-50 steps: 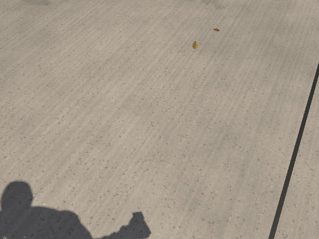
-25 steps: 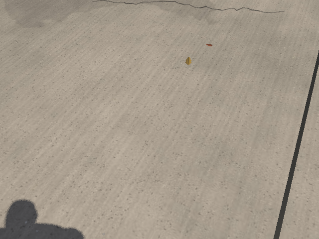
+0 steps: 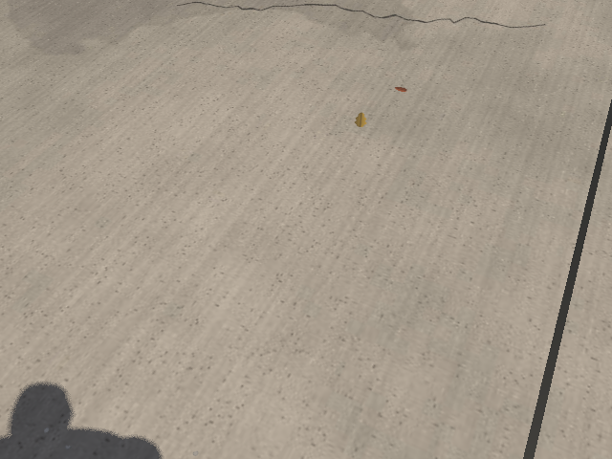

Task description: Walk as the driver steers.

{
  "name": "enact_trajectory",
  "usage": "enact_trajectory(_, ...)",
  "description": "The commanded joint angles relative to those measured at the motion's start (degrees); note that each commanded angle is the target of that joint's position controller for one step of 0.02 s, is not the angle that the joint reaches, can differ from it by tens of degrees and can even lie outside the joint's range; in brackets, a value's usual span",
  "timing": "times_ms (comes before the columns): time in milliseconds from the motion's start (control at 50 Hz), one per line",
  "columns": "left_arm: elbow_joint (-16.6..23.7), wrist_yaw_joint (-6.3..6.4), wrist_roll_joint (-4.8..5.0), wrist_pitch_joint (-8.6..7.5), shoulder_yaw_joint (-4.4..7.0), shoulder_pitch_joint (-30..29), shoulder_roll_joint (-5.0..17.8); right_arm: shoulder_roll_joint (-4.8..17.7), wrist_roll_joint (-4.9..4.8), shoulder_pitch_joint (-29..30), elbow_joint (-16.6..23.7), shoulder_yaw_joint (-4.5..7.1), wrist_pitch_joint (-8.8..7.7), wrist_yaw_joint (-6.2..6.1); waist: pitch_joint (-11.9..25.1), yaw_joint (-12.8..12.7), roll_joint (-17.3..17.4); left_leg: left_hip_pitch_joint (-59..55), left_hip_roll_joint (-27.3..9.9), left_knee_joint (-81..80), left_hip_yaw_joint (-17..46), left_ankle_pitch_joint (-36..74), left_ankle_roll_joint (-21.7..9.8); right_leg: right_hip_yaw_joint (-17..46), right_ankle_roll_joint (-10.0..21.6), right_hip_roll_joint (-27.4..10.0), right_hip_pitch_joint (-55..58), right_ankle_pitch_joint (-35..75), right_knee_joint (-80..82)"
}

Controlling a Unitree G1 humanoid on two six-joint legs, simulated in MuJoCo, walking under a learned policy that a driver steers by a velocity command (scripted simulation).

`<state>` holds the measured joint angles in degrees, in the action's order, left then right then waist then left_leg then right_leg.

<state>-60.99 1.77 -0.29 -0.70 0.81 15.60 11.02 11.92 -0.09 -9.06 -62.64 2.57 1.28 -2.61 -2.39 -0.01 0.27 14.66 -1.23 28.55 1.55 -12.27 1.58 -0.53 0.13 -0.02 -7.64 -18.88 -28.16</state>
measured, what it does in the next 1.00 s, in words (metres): walks ahead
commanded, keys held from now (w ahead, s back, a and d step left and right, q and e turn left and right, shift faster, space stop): no key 0.58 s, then w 0.34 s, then w+e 0.08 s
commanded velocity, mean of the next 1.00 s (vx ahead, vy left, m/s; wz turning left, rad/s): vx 0.11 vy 0.00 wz -0.01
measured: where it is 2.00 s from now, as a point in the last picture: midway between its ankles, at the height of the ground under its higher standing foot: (365, 394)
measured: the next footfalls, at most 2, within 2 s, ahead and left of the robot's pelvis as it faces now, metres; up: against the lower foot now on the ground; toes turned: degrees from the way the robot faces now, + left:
right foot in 1.32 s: +0.44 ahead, -0.12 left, +0.00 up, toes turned -12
left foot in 1.80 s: +0.76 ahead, -0.02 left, +0.00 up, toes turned -26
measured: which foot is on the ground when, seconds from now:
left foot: down 0.00-1.00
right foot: down 0.00-0.84, up 0.86-1.00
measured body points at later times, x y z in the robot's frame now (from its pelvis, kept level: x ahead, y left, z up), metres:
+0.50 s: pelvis +0.00 +0.00 +0.00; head +0.01 +0.00 +0.45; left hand -0.02 +0.23 -0.16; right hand +0.02 -0.24 -0.16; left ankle +0.03 +0.14 -0.74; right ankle -0.04 -0.12 -0.74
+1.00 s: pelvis +0.10 +0.04 +0.01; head +0.11 +0.05 +0.46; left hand +0.17 +0.30 -0.14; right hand +0.04 -0.20 -0.14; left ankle +0.04 +0.13 -0.74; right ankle +0.08 -0.11 -0.64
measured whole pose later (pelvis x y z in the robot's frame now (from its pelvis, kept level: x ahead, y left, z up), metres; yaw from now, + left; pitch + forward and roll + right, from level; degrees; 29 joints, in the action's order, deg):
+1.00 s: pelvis +0.10 +0.04 +0.01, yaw -1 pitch +1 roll +0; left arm -56.6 -0.1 2.3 -5.3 3.2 15.7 13.9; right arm 10.3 -0.2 -24.4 -64.7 1.5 -6.1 0.7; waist 1.1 1.9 -2.0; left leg 4.2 1.8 19.7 -4.0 -16.3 -2.8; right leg 0.5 4.6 -3.6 -30.5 -13.6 -66.3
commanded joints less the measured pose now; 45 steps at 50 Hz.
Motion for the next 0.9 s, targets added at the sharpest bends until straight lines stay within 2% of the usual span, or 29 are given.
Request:
enact_trajectory(20, 0.66, 0.20, 0.00, -0.33, 0.80, 3.42, 5.35, 5.57, 0.02, -0.67, 0.84, 0.73, -0.40, -0.17, -0.10, 0.08, -0.50, -5.62, -0.45, -2.99, 0.16, 8.80, -2.02, 1.28, 0.61, -1.53, -7.49, 7.45, 6.94)
enact_trajectory(280, -0.67, 0.30, 0.11, -0.34, 0.38, 6.16, 4.27, 4.79, -0.03, -2.56, -1.28, 0.02, -0.52, -0.24, -0.94, 0.13, -0.35, -4.70, -0.32, -3.55, 0.05, 7.02, -1.92, 0.98, 0.68, -1.23, -7.98, 5.72, 7.50)
enact_trajectory(580, -1.22, 0.37, 0.23, -0.36, 0.12, 8.73, 3.38, 4.12, -0.13, -4.59, -1.92, -0.52, -0.62, -0.31, -1.19, 0.10, -0.30, -4.26, -0.24, -3.41, 0.02, 7.46, -2.02, 0.71, 0.65, -1.07, -8.06, 6.39, 7.29)
enact_trajectory(600, -1.81, 0.45, 0.28, -0.28, 0.06, 9.94, 3.00, 3.49, -0.12, -5.57, -2.43, -0.68, -0.57, -0.33, 0.13, 0.06, -0.62, -4.78, 0.61, -3.09, -0.93, 1.89, -2.06, 0.37, 0.93, -0.67, -7.55, 0.63, 7.80)
enact_trajectory(640, -1.24, 0.88, 0.93, 0.04, 0.95, 9.75, 5.57, 4.07, -0.64, -5.93, -2.40, -0.30, -0.65, -0.41, -2.46, -0.20, -3.31, -0.17, 3.63, 1.07, -4.12, -15.86, -2.64, 3.04, 3.59, -1.69, -9.51, -17.66, 9.21)
enact_trajectory(660, -0.66, 1.02, 1.22, -0.05, 1.33, 10.05, 6.64, 4.12, -0.59, -4.74, -1.65, -0.23, -1.11, -0.29, -4.99, -0.81, -4.58, 4.06, 3.94, 3.47, -4.55, -20.00, -3.11, 6.67, 5.47, -4.22, -10.52, -25.06, 11.35)
enact_trajectory(680, -0.55, 1.00, 1.56, -0.45, 1.86, 11.68, 8.07, 3.19, -0.58, -2.87, -0.55, -0.39, -1.97, 0.06, -6.72, -1.84, -7.03, 8.06, 3.96, 7.71, -5.31, -18.35, -3.28, 12.46, 7.82, -8.37, -9.72, -29.51, 14.36)
enact_trajectory(700, -0.37, 0.90, 1.89, -1.00, 2.67, 12.17, 10.17, 1.90, -0.71, -1.77, 0.33, -0.66, -3.04, 0.64, -8.00, -2.22, -10.47, 11.14, 3.18, 13.82, -6.03, -13.35, -3.46, 19.48, 10.66, -13.87, -8.66, -31.26, 17.63)
enact_trajectory(720, -0.02, 0.83, 1.99, -1.51, 3.11, 11.77, 10.82, 1.70, -0.87, -0.77, 1.11, -0.72, -4.03, 1.22, -9.64, -2.27, -10.97, 13.21, 0.73, 17.75, -4.24, -11.59, -4.32, 24.17, 12.94, -17.81, -9.33, -30.12, 19.39)
enact_trajectory(740, 0.61, 0.66, 1.74, -2.01, 3.03, 10.37, 10.06, 1.69, -1.32, -0.73, 1.68, -0.67, -4.90, 1.76, -10.64, -1.38, -10.62, 14.71, -0.71, 18.34, -3.26, -13.00, -5.28, 24.93, 13.41, -18.94, -8.86, -26.77, 19.31)
enact_trajectory(760, 1.36, 0.39, 1.84, -2.34, 2.92, 8.60, 9.29, 1.73, -1.75, -1.59, 1.91, -0.62, -5.62, 2.14, -10.80, -0.19, -10.05, 13.61, -1.30, 14.51, -3.15, -14.70, -6.16, 22.62, 12.35, -17.99, -8.36, -22.73, 17.92)
enact_trajectory(780, 2.10, 0.12, 2.26, -2.34, 2.84, 6.34, 8.87, 1.75, -2.07, -4.79, 1.01, -0.41, -6.20, 2.40, -9.88, 1.98, -8.93, 7.05, -0.62, 6.66, -4.40, -12.85, -6.84, 18.14, 10.32, -15.46, -10.09, -19.29, 15.39)
enact_trajectory(800, 2.70, -0.14, 2.47, -2.24, 2.79, 5.06, 8.70, 2.09, -1.96, -9.99, -1.33, 0.14, -6.42, 2.48, -7.90, 3.91, -7.06, -3.03, 2.00, 0.59, -6.71, -8.11, -6.42, 13.16, 8.45, -11.68, -13.62, -15.23, 11.33)
enact_trajectory(820, 3.50, -0.30, 2.36, -2.49, 2.63, 3.92, 8.39, 3.69, -1.47, -15.73, -3.47, 1.06, -6.37, 2.52, -5.46, 5.73, -3.93, -11.51, 2.04, -1.36, -4.39, -4.43, -6.05, 8.70, 6.79, -8.08, -17.28, -6.70, 3.77)
enact_trajectory(840, 4.87, -0.54, 1.91, -3.16, 1.76, 2.18, 5.48, 8.62, -1.35, -24.23, -4.73, 2.62, -6.53, 2.30, -1.77, 8.69, 8.52, -20.31, -8.43, -9.74, 12.98, -10.22, -9.85, -0.21, 3.14, -1.35, -25.15, 0.09, -16.79)
enact_trajectory(860, 7.10, -0.36, 2.13, -4.36, 1.04, 1.93, 2.37, 13.32, -1.08, -30.43, -4.98, 3.21, -7.25, 3.10, 2.13, 9.37, 19.10, -25.85, -20.06, -19.52, 38.35, -16.01, -17.44, 0.24, 2.06, 3.74, -35.29, -11.49, -33.50)
enact_trajectory(880, 7.35, -0.64, 3.20, -5.21, 1.58, 1.35, 4.41, 9.23, -0.32, -24.82, -3.79, 1.64, -8.17, 3.10, -0.88, 5.82, 10.53, -22.51, -22.27, -19.62, 40.23, -18.41, -18.16, 6.12, 3.41, -0.08, -39.70, -10.50, -43.70)
enact_trajectory(900, 7.45, -1.25, 3.57, -5.77, 1.65, 0.75, 4.92, 6.51, -0.47, -19.51, -1.79, 0.83, -8.65, 3.17, -3.80, 3.88, 6.44, -19.67, -20.10, -19.12, 32.51, -16.54, -16.26, 6.83, 4.90, -2.78, -41.85, -4.54, -46.38)
Keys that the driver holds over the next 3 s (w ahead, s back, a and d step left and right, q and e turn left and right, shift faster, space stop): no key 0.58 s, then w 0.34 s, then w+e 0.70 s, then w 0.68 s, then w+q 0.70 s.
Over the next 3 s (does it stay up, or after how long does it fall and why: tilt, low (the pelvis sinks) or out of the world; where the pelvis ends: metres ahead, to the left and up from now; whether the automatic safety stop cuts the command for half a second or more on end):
stays up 1.16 -0.29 -0.01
